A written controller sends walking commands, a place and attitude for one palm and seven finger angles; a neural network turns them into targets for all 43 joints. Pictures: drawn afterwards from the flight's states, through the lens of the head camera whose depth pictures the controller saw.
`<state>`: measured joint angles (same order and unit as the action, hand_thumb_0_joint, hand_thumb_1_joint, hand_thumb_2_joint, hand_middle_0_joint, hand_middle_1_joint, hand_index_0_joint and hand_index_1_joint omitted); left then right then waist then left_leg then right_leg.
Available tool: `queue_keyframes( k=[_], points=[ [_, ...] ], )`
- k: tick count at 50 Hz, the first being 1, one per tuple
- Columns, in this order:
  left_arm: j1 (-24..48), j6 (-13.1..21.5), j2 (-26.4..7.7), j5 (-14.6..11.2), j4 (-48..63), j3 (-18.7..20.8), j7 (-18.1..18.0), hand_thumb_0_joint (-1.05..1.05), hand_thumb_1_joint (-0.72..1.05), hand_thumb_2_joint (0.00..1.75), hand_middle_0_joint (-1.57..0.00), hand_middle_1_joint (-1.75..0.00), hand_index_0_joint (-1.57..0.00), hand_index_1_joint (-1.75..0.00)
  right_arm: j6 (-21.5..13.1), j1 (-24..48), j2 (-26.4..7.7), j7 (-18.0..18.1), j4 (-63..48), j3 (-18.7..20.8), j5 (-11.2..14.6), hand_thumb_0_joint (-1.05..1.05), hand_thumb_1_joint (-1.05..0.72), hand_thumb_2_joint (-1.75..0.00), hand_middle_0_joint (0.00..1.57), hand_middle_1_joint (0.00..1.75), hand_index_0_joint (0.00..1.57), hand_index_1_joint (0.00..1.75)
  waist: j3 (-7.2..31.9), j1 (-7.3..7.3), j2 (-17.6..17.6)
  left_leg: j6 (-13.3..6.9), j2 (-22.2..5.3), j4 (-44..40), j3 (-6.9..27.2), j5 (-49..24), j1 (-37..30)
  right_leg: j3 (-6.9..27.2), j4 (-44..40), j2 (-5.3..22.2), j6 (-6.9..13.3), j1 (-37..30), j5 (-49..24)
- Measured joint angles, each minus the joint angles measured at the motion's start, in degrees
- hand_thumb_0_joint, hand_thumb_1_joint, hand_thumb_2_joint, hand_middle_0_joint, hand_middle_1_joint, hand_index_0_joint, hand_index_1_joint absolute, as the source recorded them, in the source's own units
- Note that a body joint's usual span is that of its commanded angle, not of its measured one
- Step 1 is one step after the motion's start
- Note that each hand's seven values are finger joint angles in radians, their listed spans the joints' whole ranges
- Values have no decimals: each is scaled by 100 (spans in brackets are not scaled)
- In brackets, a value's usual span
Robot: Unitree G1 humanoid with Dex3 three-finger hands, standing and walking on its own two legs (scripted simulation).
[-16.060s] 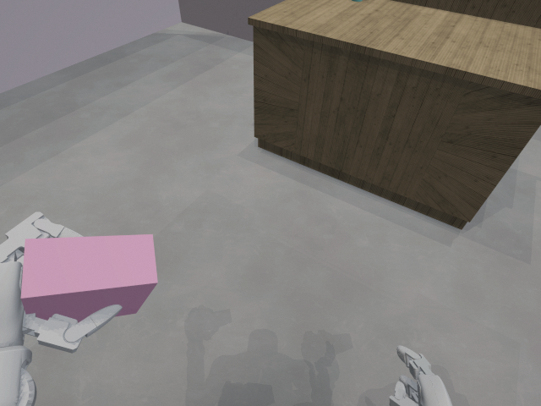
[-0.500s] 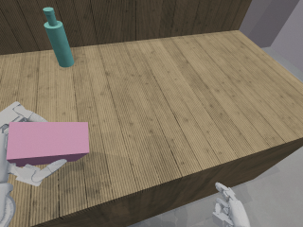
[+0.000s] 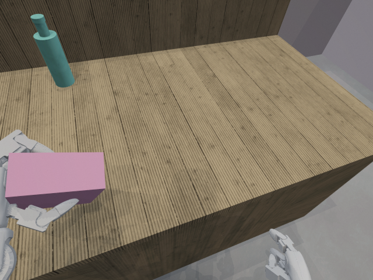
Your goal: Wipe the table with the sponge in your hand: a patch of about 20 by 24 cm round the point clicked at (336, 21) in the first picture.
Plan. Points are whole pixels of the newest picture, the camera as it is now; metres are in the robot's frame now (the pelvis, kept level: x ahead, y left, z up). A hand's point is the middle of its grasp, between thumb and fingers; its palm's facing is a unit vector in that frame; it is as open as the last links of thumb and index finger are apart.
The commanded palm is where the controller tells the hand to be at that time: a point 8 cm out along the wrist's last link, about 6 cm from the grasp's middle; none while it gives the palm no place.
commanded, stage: shuffle to correct the standing spot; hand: left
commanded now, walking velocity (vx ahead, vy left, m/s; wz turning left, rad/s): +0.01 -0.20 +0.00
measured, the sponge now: (70, 182) +0.23 +0.22 +0.14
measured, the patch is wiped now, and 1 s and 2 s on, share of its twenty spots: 0.00 0.00 0.00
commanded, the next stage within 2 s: none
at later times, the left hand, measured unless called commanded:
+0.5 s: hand (84, 183) +0.23 +0.19 +0.15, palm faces +0.31 -0.86 -0.40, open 9.9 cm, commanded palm +0.17 +0.23 +0.17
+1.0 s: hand (84, 189) +0.22 +0.18 +0.15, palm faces +0.31 -0.86 -0.41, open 9.9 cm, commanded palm +0.16 +0.22 +0.17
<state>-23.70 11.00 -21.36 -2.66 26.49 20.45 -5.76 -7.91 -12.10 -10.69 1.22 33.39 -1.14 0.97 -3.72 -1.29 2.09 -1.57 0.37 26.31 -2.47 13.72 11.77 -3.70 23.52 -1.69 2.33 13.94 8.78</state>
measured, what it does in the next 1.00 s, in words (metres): shifts its weight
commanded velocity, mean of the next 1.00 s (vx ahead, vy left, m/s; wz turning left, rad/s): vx -0.03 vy -0.20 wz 0.00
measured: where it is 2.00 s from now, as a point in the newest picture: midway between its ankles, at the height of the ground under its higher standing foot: outside the picture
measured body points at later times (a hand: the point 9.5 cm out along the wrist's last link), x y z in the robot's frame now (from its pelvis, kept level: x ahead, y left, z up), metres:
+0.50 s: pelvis +0.00 -0.05 -0.01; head +0.04 -0.04 +0.44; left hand +0.20 +0.23 +0.18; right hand +0.17 -0.29 -0.08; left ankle +0.01 +0.10 -0.74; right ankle +0.04 -0.09 -0.74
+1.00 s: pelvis +0.00 -0.06 -0.01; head +0.04 -0.04 +0.44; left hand +0.19 +0.23 +0.18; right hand +0.17 -0.29 -0.08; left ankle +0.01 +0.10 -0.74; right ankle +0.04 -0.09 -0.74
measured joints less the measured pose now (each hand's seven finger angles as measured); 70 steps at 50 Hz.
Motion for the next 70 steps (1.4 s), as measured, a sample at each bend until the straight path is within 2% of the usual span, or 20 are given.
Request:
queue_keyframes(
  k=[6, 18, 24, 27, 33, 37, 44, 48, 56, 65, 70],
  points=[
    [-12, -102, 25, -53, 126, -35, 40, 0, -48, 102, -75, -136, -75, -136, 29, 88, 50, -55, -88, 4, -6, 2, -90, -90, 20, 30, 20, 30, -18, 25, 35, 105, -118, 98, 8, 65, 51, -12, 60, -114, 106, 48, 42],
    [-245, -201, -177, -211, 420, 109, 118, 0, -48, 102, -75, -136, -75, -136, 103, 140, -63, -6, -155, 117, 4, 2, -90, -90, 20, 30, 20, 30, -49, 77, -30, 329, -364, 335, 84, 186, 225, -95, 167, -350, 345, 174, 109],
    [-357, -274, -168, -270, 447, 102, 92, 0, -48, 102, -75, -136, -75, -136, 177, 69, -152, 39, -91, 163, 31, 2, -91, -90, 20, 30, 20, 30, 24, 129, -74, 287, -453, 487, 161, 270, 368, -171, 175, -442, 422, 240, 129],
    [-386, -314, -153, -277, 462, 79, 77, 0, -48, 102, -75, -136, -75, -136, 212, 13, -161, 58, -51, 175, 27, 2, -91, -90, 20, 30, 20, 30, 55, 143, -48, 242, -478, 514, 192, 292, 412, -199, 145, -470, 434, 253, 123],
    [-405, -319, -217, -258, 554, 115, 59, 0, -48, 102, -75, -136, -75, -136, 231, 7, -127, 90, -23, 167, 13, 2, -91, -90, 20, 30, 20, 30, -5, 143, 24, 435, -496, 366, 172, 203, 304, -178, 131, -474, 334, 213, 121],
    [-382, -292, -299, -258, 567, 170, 97, 0, -48, 102, -75, -136, -75, -136, 223, 63, -96, 72, -90, 170, 11, 2, -91, -90, 20, 30, 20, 30, -56, 156, -7, 462, -494, 383, 176, 199, 297, -185, 176, -470, 332, 217, 135],
    [-463, -311, -291, -277, 543, 171, 130, 0, -48, 102, -75, -136, -75, -136, 225, 126, -75, 42, -130, 129, 36, 2, -91, -90, 20, 30, 20, 30, -35, 139, -87, 390, -504, 492, 198, 242, 384, -210, 192, -485, 439, 257, 123],
    [-480, -338, -229, -271, 560, 115, 113, 0, -48, 102, -75, -136, -75, -136, 237, 93, -77, 51, -92, 110, 33, 2, -91, -90, 20, 30, 20, 30, 4, 95, -81, 352, -496, 492, 209, 239, 406, -220, 158, -479, 427, 261, 103],
    [-343, -351, -237, -233, 500, 131, 96, 0, -48, 102, -75, -136, -75, -136, 263, 85, -55, 79, -91, 87, 21, 2, -90, -90, 20, 30, 20, 30, -7, 65, -32, 425, -455, 376, 193, 156, 338, -203, 175, -424, 226, 250, 113],
    [-346, -388, -196, -234, 506, 94, 118, 0, -48, 102, -75, -136, -75, -136, 258, 108, -41, 23, -144, 83, 44, 2, -90, -90, 20, 30, 20, 30, -46, 93, -69, 401, -471, 498, 205, 226, 398, -219, 200, -447, 405, 266, 116],
    [-426, -358, -237, -261, 598, 95, 98, 0, -48, 102, -75, -136, -75, -136, 273, 84, -60, 37, -101, 87, 41, 2, -90, -90, 20, 30, 20, 30, -23, 119, -59, 401, -468, 494, 207, 239, 400, -220, 187, -444, 414, 263, 123]
  ],
)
